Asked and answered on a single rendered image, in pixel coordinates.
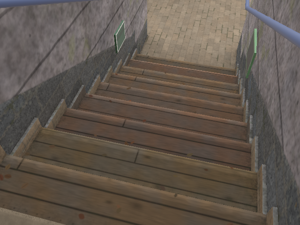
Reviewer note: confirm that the stairs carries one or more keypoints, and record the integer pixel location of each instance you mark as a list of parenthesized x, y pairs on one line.
[(163, 142)]

